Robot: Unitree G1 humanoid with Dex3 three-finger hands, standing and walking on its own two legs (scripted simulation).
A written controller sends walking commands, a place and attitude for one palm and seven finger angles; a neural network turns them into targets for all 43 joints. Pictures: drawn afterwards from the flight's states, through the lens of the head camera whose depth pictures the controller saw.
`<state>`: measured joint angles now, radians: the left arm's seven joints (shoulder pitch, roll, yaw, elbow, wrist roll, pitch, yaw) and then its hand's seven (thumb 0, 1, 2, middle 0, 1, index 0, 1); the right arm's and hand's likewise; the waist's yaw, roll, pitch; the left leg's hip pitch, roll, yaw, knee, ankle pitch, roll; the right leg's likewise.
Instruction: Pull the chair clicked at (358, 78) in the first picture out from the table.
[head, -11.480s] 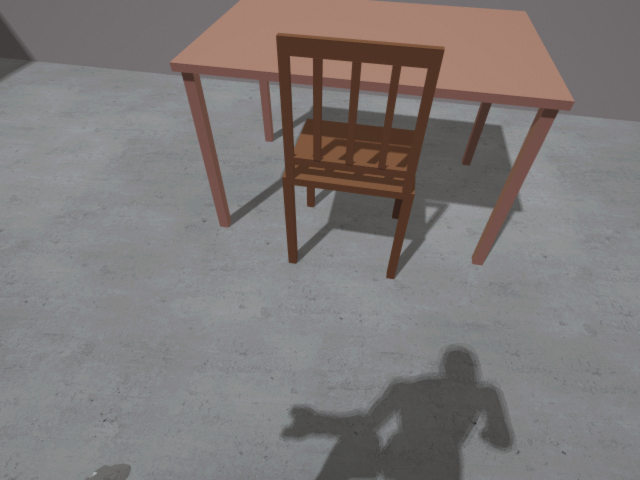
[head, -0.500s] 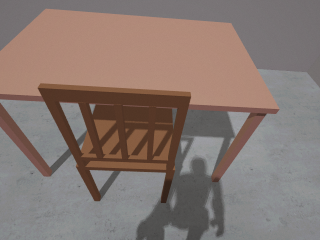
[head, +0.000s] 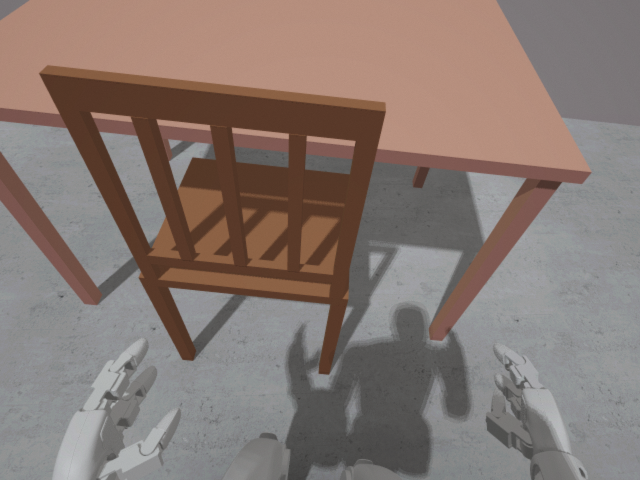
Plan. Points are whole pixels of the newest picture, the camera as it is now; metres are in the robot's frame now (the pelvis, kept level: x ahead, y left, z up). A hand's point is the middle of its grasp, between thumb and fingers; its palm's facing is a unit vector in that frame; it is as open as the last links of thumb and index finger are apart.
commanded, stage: raise the hand toward the chair's back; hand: left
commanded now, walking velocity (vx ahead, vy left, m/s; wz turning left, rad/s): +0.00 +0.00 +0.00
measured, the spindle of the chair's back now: (232, 205) +0.51 +0.19 +0.01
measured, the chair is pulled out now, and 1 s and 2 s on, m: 0.00 0.00 0.00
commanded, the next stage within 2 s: aim the fingers beside a spindle in 1.60 s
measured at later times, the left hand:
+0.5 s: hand (164, 351) +0.24 +0.20 +0.05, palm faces +0.06 -1.00 -0.08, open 14.3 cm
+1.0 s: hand (130, 352) +0.24 +0.24 +0.05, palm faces +0.00 -1.00 -0.01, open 16.9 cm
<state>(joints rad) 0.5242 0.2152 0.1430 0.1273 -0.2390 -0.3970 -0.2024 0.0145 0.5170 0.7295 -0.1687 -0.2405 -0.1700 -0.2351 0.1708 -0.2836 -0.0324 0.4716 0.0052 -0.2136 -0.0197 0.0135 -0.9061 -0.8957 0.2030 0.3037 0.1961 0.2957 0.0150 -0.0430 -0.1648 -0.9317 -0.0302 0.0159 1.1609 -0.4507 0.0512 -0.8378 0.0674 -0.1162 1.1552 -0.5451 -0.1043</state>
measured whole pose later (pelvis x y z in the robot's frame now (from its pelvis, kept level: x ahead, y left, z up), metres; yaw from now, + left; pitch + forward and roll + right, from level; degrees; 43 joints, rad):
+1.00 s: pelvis +0.01 +0.04 +0.02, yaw +0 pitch +14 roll -5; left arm 0.34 0.27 0.15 0.06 -0.27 -0.36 -0.24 -0.01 -0.49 0.30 -0.07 -0.08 -0.07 -0.08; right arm 0.22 -0.23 0.06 0.53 0.02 -0.19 -0.05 0.01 -0.90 -0.90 0.21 0.30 0.20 0.30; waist -0.01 0.03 -0.14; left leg -0.90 -0.04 0.00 1.10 -0.43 0.10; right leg -0.78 0.06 -0.12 1.03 -0.50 -0.04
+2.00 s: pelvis +0.01 +0.04 +0.01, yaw +0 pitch +15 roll -5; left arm 0.23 0.28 0.16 0.11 -0.26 -0.37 -0.23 -0.01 -0.50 0.30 -0.06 -0.08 -0.06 -0.08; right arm 0.23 -0.26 0.04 0.55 0.01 -0.18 -0.03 0.01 -0.90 -0.90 0.21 0.30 0.20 0.30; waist -0.03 0.03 -0.14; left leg -0.93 -0.05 0.01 1.11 -0.45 0.10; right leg -0.80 0.06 -0.12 1.05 -0.51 -0.04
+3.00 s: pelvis +0.01 +0.03 -0.02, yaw -1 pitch +20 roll -4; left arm -0.10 0.19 0.06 0.36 -0.15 -0.44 -0.07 -0.01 -0.50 0.30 -0.06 -0.08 -0.07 -0.08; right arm 0.21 -0.25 0.03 0.57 -0.01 -0.09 0.01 0.01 -0.91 -0.90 0.21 0.30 0.20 0.30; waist -0.04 0.04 -0.17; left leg -1.11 -0.03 0.02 1.25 -0.49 0.09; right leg -1.00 0.06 -0.12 1.22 -0.57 -0.07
